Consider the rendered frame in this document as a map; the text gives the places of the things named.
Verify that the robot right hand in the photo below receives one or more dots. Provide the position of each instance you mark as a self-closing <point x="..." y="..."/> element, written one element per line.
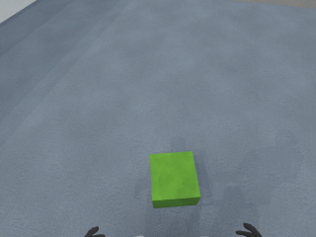
<point x="254" y="232"/>

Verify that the carton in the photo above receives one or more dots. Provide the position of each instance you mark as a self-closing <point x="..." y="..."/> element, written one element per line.
<point x="174" y="180"/>

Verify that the robot left hand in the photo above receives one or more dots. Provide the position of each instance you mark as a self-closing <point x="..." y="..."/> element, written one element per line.
<point x="93" y="231"/>

